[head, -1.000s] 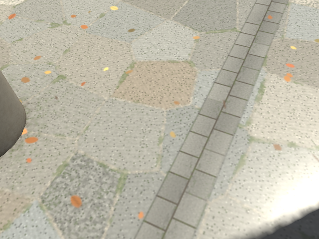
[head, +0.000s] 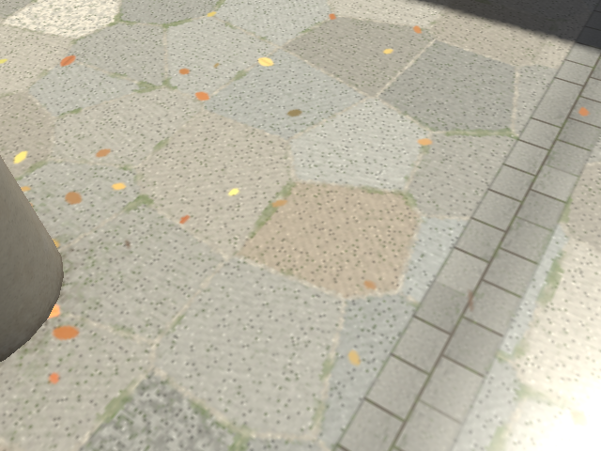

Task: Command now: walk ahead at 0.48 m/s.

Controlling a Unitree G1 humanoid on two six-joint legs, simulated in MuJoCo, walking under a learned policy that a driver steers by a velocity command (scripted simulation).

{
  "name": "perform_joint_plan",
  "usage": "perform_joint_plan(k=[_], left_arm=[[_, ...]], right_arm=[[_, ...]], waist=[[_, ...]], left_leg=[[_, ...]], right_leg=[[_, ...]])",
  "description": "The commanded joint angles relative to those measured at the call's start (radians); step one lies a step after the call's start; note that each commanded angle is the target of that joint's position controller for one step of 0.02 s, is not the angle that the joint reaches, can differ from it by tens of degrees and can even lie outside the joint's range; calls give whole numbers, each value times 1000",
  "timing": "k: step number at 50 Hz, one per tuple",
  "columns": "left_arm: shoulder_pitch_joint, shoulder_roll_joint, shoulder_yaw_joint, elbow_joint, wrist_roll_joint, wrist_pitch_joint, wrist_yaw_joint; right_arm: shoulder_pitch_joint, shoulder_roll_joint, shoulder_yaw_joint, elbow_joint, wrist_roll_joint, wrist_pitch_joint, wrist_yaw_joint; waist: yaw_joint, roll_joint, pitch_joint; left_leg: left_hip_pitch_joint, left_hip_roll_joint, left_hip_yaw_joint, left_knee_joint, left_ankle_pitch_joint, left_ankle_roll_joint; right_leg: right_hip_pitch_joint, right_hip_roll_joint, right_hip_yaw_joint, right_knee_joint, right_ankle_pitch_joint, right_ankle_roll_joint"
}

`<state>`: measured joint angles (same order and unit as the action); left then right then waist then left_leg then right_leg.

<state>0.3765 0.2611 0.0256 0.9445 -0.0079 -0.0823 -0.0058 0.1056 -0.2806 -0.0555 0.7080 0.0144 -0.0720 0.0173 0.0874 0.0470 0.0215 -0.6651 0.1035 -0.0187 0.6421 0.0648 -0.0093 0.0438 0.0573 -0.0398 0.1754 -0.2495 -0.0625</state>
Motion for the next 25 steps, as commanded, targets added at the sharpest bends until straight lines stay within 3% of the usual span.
perform_joint_plan(k=[1,3,5,6,7,8,9,10,11,12,13,14,17,20,23,25], left_arm=[[48,183,39,-27,-6,4,9],[61,189,44,-18,-9,16,12],[46,209,53,-22,-9,24,17],[36,224,58,-25,-7,28,20],[15,220,57,-32,-3,37,21],[9,199,45,-51,8,37,24],[140,59,5,-77,15,18,11],[117,98,10,-54,-2,-10,2],[4,188,36,-97,-34,-26,-6],[-69,185,35,-120,-41,-34,-5],[-99,168,36,-126,-27,-33,-1],[-80,159,42,-119,-16,-22,2],[-27,100,32,-101,-16,20,6],[-119,100,35,-140,-12,29,11],[-204,86,31,-168,-9,16,-4],[-278,68,23,-197,-8,11,-15]], right_arm=[[-174,-30,4,-113,6,-26,21],[-200,-41,3,-128,8,-32,34],[-156,-74,-9,-121,6,-33,39],[-89,-103,-22,-104,3,-31,35],[60,-142,-43,-61,4,-28,27],[236,-184,-60,-17,-4,-22,13],[334,-286,-83,6,-25,-18,9],[347,-195,-59,16,-12,-14,9],[263,-155,-41,13,-5,-14,7],[186,-132,-33,5,-5,-14,6],[133,-106,-25,5,-11,-17,10],[100,-83,-19,4,-20,-24,13],[79,-86,-24,31,-19,-47,15],[109,-114,-32,66,-30,-54,1],[115,-130,-32,80,-27,-52,-10],[150,-146,-35,98,-22,-48,-16]], waist=[[18,-99,91],[5,-106,93],[-41,-131,49],[-84,-154,-7],[-167,-149,-103],[-243,-124,-233],[-186,124,-405],[-207,161,-473],[-200,110,-274],[-170,38,-155],[-135,-15,-73],[-97,8,-47],[-54,28,-24],[-74,13,24],[-104,1,37],[-138,-13,51]], left_leg=[[-8,-38,36,-100,45,12],[-13,-49,31,-136,-5,38],[73,-81,46,-152,-80,71],[173,-112,67,-142,-121,92],[370,-140,93,-167,-102,125],[691,-47,0,-117,-82,172],[1117,234,-479,-133,-251,341],[1141,298,-743,-301,-362,370],[994,256,-592,-337,-400,309],[823,216,-452,-368,-337,279],[678,172,-352,-406,-248,263],[586,135,-281,-440,-186,248],[464,118,-151,-518,-114,255],[462,109,-48,-551,-66,244],[479,74,63,-557,-31,203],[521,90,95,-564,-36,194]], right_leg=[[-28,-269,107,-52,326,-122],[43,-301,110,-11,403,-117],[96,-315,104,72,630,-99],[112,-310,96,159,816,-90],[83,-274,63,332,935,-67],[-107,-241,53,574,776,-41],[-537,-61,29,994,200,28],[-676,-3,169,1139,-312,26],[-767,-70,172,1185,-272,13],[-762,-123,137,1140,-179,7],[-733,-160,116,1069,-112,15],[-670,-192,122,1017,-62,21],[-607,-217,120,956,-9,52],[-694,-213,144,823,140,76],[-664,-182,109,608,334,71],[-655,-169,73,517,391,63]])
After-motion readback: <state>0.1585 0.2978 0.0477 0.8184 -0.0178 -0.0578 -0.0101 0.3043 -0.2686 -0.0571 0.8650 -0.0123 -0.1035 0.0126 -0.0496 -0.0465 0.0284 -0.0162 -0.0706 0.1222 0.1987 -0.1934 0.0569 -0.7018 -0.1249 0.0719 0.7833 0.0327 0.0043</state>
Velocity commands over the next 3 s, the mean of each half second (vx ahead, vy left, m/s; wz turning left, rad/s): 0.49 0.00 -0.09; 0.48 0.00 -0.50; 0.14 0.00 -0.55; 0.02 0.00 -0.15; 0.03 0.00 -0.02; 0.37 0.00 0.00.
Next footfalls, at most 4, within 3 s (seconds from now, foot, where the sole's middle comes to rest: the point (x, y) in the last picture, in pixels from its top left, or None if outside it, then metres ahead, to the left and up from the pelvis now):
0.16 left None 0.29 0.13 -0.78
0.70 right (409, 411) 0.58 -0.12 -0.78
1.14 left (368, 292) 0.89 -0.03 -0.78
1.56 right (444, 364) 0.70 -0.21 -0.78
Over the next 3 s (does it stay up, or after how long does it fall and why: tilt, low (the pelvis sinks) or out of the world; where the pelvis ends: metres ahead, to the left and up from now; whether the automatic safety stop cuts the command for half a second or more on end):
stays up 0.88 -0.22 -0.02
